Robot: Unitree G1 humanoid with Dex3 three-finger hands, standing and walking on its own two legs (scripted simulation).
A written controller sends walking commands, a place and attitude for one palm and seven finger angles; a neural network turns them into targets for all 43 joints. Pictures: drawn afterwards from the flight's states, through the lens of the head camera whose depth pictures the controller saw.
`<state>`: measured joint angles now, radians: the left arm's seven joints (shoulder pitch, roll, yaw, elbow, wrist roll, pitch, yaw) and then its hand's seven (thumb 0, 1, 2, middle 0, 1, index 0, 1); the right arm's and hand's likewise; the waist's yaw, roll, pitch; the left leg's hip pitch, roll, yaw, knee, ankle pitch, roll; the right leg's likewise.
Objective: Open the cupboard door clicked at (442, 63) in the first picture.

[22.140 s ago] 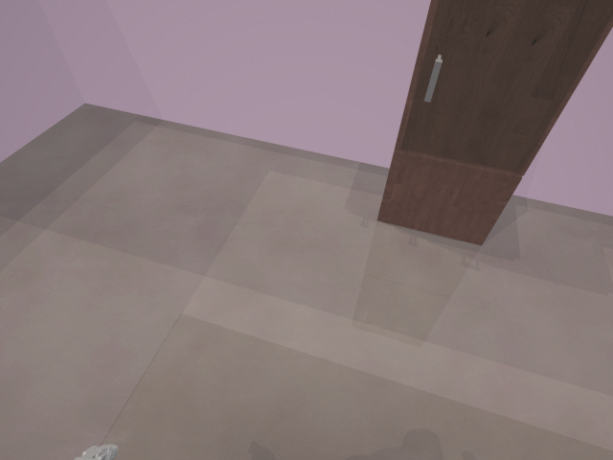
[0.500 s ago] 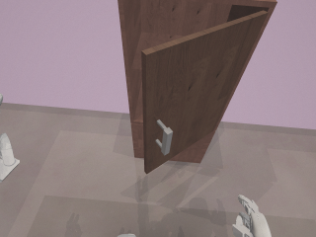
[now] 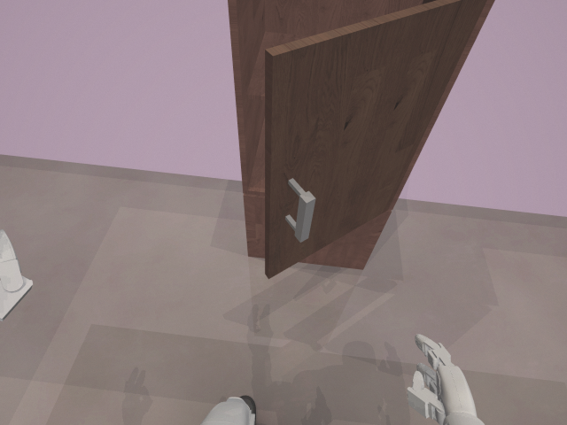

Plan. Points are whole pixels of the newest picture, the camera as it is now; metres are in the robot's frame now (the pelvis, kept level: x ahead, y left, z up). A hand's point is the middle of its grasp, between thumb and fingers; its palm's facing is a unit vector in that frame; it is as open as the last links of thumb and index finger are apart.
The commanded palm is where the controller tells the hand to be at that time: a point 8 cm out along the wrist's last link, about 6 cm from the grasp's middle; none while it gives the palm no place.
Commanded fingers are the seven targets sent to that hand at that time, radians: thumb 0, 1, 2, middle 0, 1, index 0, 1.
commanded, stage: step back with the hand held close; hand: left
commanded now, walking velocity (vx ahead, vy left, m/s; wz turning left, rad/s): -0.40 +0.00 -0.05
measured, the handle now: (298, 211) +0.48 +0.03 -0.04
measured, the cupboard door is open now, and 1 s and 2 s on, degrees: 40 40 40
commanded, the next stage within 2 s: stop stepping back and stand still in 0.14 s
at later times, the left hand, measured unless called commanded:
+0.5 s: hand out of the picture +0.08 +0.23 +0.18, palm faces +0.38 -0.79 -0.49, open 7.4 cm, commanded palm +0.03 +0.27 +0.19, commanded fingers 0.00 0.90 0.90 -0.20 -0.30 -0.20 -0.30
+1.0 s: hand out of the picture +0.04 +0.26 +0.17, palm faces +0.39 -0.80 -0.46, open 7.4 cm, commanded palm -0.01 +0.29 +0.19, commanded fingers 0.00 0.90 0.90 -0.20 -0.30 -0.20 -0.30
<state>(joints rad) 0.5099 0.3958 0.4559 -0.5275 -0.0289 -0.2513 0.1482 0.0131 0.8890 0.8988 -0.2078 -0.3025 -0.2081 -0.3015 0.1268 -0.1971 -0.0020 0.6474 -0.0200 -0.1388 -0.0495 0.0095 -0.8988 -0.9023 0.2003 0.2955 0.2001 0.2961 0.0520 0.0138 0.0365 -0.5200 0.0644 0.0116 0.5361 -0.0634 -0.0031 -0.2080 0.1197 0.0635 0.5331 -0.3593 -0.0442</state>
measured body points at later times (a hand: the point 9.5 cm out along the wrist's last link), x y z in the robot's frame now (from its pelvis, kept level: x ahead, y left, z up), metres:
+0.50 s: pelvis -0.12 -0.02 +0.01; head -0.11 -0.01 +0.46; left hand +0.05 +0.27 +0.21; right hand +0.03 -0.26 -0.07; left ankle -0.04 +0.10 -0.69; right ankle -0.16 -0.10 -0.73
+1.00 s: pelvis -0.16 +0.00 +0.01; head -0.17 +0.00 +0.46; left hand +0.01 +0.30 +0.20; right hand -0.02 -0.24 -0.07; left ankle -0.15 +0.12 -0.73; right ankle -0.16 -0.10 -0.73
